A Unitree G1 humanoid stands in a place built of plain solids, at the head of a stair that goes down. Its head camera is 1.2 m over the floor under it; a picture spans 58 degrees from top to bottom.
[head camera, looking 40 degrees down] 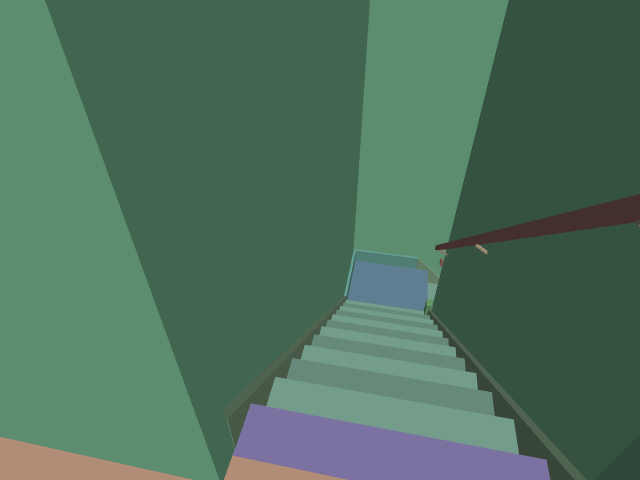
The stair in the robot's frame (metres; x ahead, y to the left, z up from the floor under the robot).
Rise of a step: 0.20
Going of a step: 0.22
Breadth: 0.83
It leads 11 degrees to the right of straight ahead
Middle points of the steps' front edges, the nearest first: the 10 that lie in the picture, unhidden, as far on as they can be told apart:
0.59 -0.20 0.00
0.81 -0.24 -0.20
1.03 -0.29 -0.40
1.24 -0.33 -0.59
1.46 -0.37 -0.79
1.68 -0.42 -0.99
1.89 -0.46 -1.19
2.11 -0.50 -1.39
2.33 -0.55 -1.58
2.54 -0.59 -1.78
